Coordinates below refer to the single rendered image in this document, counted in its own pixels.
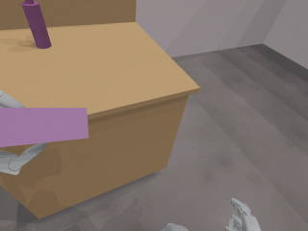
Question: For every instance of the right robot hand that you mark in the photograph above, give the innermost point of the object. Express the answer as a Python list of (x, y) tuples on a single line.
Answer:
[(247, 222)]

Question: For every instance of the left robot hand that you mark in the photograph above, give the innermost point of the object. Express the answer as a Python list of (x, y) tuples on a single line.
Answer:
[(10, 163)]

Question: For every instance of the sponge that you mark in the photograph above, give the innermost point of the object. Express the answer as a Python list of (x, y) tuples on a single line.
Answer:
[(21, 126)]

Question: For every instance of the table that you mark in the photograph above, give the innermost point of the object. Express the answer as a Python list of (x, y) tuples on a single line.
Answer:
[(102, 60)]

